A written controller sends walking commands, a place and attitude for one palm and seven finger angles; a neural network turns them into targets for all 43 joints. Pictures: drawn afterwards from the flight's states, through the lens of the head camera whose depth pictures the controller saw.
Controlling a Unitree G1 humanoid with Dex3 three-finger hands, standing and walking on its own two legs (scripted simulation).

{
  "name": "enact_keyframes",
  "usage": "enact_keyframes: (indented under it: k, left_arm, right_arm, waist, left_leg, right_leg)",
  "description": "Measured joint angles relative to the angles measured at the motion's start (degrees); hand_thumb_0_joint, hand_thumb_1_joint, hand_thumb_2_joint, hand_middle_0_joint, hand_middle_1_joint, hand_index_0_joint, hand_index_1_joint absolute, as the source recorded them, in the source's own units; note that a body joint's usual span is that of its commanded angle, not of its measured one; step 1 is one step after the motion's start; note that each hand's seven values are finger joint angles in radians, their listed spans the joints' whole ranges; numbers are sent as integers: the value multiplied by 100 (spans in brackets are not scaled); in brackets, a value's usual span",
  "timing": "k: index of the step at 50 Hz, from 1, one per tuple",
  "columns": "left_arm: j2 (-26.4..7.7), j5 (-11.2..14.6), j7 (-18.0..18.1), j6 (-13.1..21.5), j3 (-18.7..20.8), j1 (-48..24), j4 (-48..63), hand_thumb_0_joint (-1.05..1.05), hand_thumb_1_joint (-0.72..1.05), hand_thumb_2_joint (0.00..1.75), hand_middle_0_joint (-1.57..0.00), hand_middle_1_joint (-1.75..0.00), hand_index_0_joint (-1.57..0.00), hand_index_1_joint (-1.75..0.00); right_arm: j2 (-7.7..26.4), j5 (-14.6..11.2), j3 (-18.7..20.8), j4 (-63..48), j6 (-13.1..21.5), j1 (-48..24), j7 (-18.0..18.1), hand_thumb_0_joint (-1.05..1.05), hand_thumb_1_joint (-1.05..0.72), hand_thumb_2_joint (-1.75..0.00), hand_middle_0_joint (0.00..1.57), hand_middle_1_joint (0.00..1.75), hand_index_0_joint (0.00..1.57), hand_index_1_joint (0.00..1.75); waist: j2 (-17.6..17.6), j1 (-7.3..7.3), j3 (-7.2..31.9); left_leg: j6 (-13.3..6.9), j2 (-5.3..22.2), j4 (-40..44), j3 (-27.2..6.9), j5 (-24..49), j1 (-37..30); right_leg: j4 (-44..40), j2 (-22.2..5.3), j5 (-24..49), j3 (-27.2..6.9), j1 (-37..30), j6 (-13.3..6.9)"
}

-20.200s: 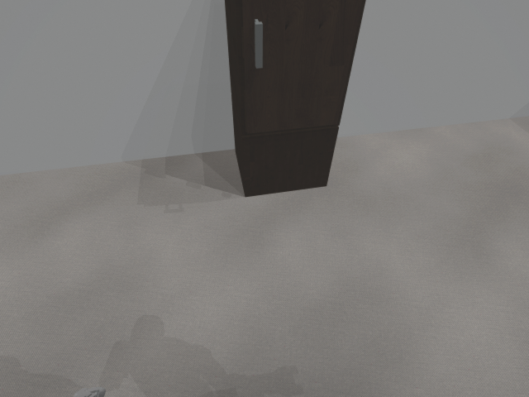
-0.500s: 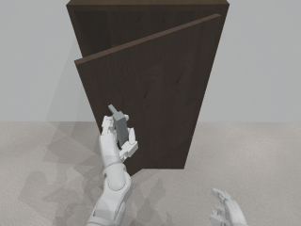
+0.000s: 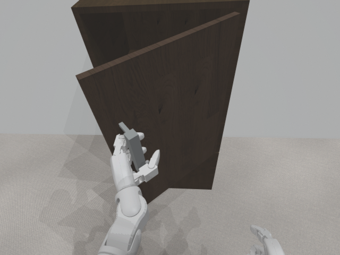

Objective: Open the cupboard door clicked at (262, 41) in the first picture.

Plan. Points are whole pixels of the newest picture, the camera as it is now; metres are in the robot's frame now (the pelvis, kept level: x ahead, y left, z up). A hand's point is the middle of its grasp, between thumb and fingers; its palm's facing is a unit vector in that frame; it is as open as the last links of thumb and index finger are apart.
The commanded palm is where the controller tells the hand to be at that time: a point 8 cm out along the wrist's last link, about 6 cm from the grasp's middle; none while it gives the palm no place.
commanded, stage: open thumb and fingers to let go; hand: left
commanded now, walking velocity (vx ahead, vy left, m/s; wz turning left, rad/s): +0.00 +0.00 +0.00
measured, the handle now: (132, 148) +0.35 +0.11 +0.08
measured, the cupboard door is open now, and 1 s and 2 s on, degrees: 42 44 43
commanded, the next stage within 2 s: slide the hand sideways off the handle in 0.52 s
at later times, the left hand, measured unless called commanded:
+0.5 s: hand (147, 162) +0.31 +0.07 +0.08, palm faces +0.30 -0.95 -0.01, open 14.5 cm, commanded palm +0.27 +0.12 +0.07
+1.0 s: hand (143, 179) +0.27 +0.07 +0.07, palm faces -0.14 -0.99 +0.02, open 16.1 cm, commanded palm +0.25 +0.13 +0.07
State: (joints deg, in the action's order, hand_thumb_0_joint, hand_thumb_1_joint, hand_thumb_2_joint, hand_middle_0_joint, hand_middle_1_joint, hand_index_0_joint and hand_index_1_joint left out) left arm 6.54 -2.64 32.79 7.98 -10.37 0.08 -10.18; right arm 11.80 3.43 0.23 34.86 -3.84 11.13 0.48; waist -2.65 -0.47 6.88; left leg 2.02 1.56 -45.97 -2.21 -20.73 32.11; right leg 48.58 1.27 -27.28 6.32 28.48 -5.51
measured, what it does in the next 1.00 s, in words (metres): shifts its weight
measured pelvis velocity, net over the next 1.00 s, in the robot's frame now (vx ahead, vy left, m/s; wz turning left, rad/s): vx -0.02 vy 0.06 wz -0.05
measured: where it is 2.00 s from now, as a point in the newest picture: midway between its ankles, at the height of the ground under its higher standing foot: outside the picture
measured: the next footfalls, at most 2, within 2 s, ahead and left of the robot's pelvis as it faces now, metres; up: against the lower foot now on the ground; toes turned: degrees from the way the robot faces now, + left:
none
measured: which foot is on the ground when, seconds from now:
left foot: down 0.00-1.00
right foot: down 0.00-1.00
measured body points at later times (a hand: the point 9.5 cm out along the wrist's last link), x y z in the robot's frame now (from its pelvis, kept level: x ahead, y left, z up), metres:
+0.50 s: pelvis -0.01 +0.02 +0.00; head +0.00 +0.00 +0.45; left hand +0.29 +0.12 +0.08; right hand +0.16 -0.21 -0.11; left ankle +0.03 +0.17 -0.70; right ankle -0.02 -0.05 -0.70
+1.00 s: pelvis -0.02 +0.06 +0.00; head +0.00 +0.04 +0.45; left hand +0.27 +0.13 +0.07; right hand +0.13 -0.17 -0.10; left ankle +0.03 +0.17 -0.70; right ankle -0.02 -0.05 -0.70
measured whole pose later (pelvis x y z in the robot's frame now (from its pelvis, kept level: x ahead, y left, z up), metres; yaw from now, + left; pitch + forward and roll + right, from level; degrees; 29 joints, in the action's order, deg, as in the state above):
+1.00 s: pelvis -0.02 +0.06 +0.00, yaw -3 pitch +6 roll +0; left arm 0.7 1.5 10.6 13.4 -14.9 1.1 -10.0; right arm 11.7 0.4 -1.5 30.0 -0.1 14.7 -0.7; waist -2.2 -1.2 5.1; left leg -0.7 0.6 -49.6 1.6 -21.6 33.8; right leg 50.2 0.0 -25.6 2.3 30.3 -1.3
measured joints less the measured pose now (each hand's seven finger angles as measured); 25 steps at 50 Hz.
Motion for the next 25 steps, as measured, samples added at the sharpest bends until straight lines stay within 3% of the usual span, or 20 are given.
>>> enact_keyframes:
  k: [12, 20, 25]
  left_arm:
    - [22, 0, -10, 235, 62, -152, -241, 0, -31, 39, -31, -119, -32, -120]
    - [27, -38, 71, 230, -61, -305, -407, 0, -46, 32, -28, -94, -28, -94]
    - [19, -45, 56, 167, -184, -340, -410, -1, -49, 31, -34, -80, -33, -82]
  right_arm:
    - [5, -6, 47, 79, 52, 87, 54, 1, -91, -90, 19, 30, 20, 30]
    - [-56, -2, 11, 26, 92, -29, 44, 1, -91, -90, 20, 30, 20, 30]
    - [-74, -1, -3, -25, 109, -85, 10, 1, -91, -90, 20, 30, 20, 30]
  waist:
    - [0, -13, 2]
    - [30, -31, 9]
    - [17, -11, 10]
  left_leg:
    - [-2, -8, -39, 45, 21, 91]
    - [20, -10, -89, 69, 16, 118]
    - [17, -24, -174, 81, -16, 152]
  right_leg:
    - [78, -10, 27, -58, 129, 23]
    - [66, -16, 67, -89, 136, 83]
    - [86, -33, 72, -103, 140, 139]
